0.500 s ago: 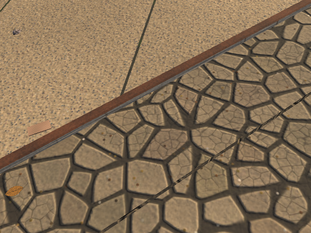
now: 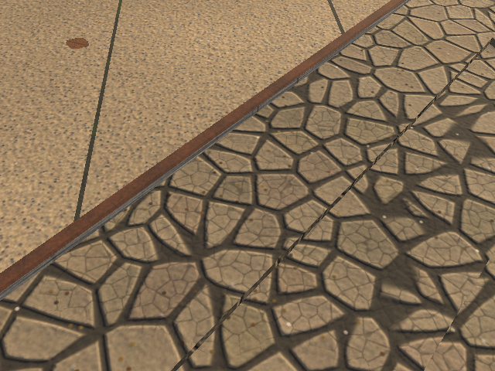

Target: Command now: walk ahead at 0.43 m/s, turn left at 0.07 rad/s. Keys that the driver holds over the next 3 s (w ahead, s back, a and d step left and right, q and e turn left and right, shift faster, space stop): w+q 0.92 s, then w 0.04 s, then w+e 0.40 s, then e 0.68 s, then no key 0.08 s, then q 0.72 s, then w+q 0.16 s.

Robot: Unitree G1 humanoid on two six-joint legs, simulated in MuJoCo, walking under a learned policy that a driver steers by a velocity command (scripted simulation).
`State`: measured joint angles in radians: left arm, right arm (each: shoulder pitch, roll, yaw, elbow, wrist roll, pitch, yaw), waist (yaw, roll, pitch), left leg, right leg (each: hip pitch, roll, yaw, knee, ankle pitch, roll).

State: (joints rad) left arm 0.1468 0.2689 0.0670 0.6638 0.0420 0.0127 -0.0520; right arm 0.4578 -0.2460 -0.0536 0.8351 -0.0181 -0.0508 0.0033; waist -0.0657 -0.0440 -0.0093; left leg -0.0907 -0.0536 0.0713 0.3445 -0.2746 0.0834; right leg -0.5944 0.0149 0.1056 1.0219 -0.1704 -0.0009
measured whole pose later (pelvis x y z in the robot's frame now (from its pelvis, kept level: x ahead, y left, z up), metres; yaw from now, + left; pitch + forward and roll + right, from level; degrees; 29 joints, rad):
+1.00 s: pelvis +0.48 +0.08 +0.01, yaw +32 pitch +1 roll +2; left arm 0.12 0.26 0.02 0.70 0.04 -0.02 -0.02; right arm 0.31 -0.27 -0.07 0.80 -0.03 -0.02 -0.01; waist -0.03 -0.03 0.04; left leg -0.21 -0.16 -0.02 0.38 -0.46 0.19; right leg -0.61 -0.12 0.02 0.99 -0.31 0.07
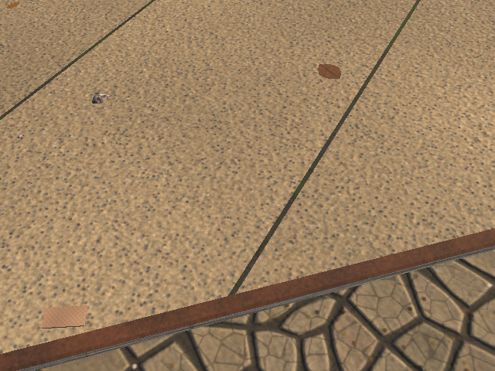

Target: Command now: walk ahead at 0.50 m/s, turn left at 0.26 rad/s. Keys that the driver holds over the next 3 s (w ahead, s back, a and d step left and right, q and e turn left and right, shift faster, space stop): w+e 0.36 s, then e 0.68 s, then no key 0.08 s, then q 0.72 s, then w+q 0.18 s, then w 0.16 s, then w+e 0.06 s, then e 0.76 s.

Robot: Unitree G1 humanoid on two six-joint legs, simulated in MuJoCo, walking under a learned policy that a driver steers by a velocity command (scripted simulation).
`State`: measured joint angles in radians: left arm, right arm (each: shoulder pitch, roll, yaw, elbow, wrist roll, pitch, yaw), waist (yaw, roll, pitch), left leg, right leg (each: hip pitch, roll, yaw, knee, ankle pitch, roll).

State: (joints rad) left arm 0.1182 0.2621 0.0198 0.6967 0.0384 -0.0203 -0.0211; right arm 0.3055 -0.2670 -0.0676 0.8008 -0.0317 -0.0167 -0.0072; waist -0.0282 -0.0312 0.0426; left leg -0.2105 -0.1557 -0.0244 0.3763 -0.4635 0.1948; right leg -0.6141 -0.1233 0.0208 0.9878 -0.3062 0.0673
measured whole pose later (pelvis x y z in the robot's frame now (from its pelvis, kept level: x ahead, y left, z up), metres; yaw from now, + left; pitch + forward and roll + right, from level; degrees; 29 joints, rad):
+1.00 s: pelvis +0.36 -0.03 +0.02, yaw -28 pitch +0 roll +0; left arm 0.15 0.27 0.06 0.68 0.02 0.09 -0.05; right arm 0.24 -0.25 -0.04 0.70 -0.03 -0.01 -0.03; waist -0.02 -0.01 0.05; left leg -0.30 0.06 0.20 0.48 -0.18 0.04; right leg -0.44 -0.01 -0.03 0.86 -0.41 0.02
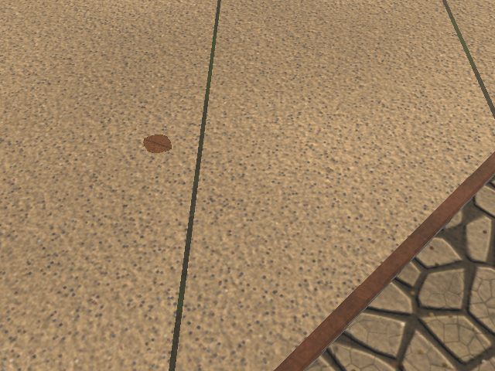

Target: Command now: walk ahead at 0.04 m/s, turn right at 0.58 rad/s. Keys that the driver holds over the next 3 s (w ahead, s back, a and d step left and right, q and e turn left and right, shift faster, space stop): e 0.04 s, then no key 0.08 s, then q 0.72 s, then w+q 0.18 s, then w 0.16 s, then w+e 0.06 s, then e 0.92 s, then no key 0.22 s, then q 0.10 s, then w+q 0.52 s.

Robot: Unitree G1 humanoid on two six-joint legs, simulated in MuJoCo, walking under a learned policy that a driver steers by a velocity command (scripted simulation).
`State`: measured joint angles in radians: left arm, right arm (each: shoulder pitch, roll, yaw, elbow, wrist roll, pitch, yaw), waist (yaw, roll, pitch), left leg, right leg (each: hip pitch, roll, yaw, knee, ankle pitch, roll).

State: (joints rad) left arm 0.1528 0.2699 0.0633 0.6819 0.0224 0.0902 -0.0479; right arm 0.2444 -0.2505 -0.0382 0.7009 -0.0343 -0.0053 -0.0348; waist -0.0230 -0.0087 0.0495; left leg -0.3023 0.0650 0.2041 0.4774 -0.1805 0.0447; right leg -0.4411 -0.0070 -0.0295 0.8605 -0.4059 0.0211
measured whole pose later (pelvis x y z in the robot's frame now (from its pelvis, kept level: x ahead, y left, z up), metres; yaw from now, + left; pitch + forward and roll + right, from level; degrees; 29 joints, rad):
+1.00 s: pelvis -0.02 -0.03 +0.00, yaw +20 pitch +1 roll +1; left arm 0.23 0.26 0.03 0.68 0.04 0.01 0.03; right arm 0.23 -0.29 -0.09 0.69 -0.03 0.05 0.01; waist 0.00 0.03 0.02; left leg -0.42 -0.13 -0.14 0.86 -0.43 0.04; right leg -0.24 0.04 0.01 0.50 -0.27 -0.05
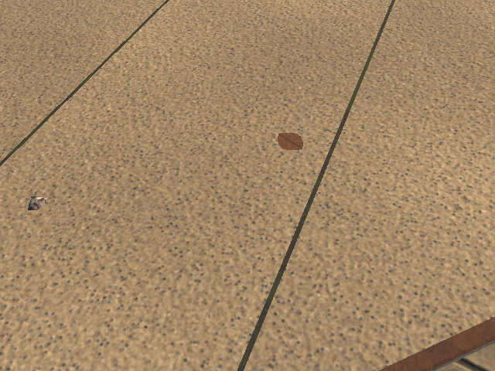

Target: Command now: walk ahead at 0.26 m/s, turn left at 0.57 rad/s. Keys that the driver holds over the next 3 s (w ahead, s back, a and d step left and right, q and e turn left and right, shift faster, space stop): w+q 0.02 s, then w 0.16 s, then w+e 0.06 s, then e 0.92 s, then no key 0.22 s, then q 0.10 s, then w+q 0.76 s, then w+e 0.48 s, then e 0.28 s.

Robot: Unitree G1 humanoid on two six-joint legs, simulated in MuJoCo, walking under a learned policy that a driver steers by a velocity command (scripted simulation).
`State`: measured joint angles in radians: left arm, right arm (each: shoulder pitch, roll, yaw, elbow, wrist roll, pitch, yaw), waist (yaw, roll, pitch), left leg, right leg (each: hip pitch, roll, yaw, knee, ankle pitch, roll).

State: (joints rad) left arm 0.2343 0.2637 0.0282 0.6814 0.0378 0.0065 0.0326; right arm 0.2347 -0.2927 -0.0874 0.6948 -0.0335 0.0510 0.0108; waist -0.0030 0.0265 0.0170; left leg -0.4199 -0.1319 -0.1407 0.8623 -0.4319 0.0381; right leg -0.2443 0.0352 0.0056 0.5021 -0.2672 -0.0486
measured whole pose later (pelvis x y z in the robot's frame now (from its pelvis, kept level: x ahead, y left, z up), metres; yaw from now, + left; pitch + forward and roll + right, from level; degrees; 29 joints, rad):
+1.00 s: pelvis +0.19 +0.03 +0.01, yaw -18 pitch +0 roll +0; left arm 0.20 0.27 0.06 0.67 0.03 0.04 0.00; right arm 0.06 -0.25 -0.03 0.66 -0.03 0.06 -0.01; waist 0.03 0.03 0.09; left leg -0.53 0.01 -0.01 1.11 -0.43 -0.02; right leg -0.33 0.12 0.01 0.43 -0.37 -0.03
